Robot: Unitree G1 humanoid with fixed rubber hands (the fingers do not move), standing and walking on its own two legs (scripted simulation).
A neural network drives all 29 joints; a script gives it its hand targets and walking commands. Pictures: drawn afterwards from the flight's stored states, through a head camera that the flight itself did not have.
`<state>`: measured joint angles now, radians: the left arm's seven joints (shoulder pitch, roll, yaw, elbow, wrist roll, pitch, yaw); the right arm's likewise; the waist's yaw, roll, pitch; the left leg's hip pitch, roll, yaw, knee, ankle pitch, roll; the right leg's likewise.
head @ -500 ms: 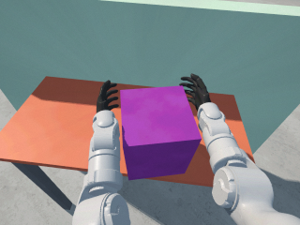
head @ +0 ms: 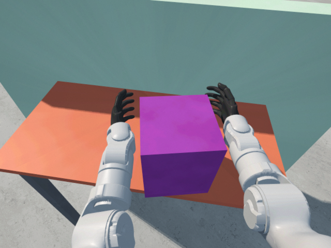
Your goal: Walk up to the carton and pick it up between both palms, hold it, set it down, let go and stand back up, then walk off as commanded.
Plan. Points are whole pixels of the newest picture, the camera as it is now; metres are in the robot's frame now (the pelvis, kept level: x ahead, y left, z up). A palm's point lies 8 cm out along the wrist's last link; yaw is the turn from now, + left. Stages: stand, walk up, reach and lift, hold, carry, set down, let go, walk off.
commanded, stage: set down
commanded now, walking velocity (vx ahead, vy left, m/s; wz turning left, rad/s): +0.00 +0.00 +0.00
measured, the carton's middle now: (175, 147) +0.37 +0.04 +0.04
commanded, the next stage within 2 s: none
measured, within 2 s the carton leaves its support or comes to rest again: neither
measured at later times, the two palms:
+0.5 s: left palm (107, 138) +0.34 +0.20 +0.08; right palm (241, 124) +0.44 -0.12 +0.10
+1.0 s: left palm (101, 158) +0.28 +0.20 +0.08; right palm (261, 150) +0.37 -0.16 +0.09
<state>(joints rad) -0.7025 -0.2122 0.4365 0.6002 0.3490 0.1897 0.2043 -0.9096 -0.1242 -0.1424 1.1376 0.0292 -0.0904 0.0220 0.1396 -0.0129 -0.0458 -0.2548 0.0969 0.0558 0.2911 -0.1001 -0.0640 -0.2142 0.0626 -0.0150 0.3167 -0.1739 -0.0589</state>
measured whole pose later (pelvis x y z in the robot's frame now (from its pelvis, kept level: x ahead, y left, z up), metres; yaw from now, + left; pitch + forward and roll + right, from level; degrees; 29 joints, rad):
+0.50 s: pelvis -0.02 +0.00 +0.00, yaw +2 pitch +8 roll -1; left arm -0.54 -0.07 0.16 0.44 0.07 0.24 0.26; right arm -0.86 -0.34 0.16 1.08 0.37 -0.04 0.01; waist 0.14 0.01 -0.07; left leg -0.41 0.10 0.01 0.37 -0.10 -0.06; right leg -0.33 0.07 -0.05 0.35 -0.16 -0.06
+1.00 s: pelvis -0.02 -0.01 +0.00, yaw +2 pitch +1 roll +0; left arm -0.26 -0.06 0.13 0.12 0.08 0.38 0.24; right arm -0.50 -0.35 0.12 0.70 0.36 0.00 0.10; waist 0.08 -0.03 -0.01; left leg -0.23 0.09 0.02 0.31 -0.09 -0.06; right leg -0.19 0.06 -0.05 0.36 -0.18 -0.07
